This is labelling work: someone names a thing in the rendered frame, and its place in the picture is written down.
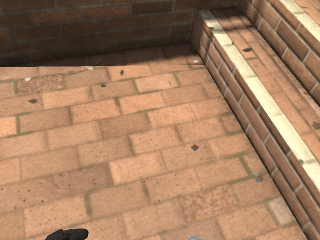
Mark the robot left hand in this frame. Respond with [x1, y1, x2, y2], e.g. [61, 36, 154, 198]
[45, 228, 89, 240]

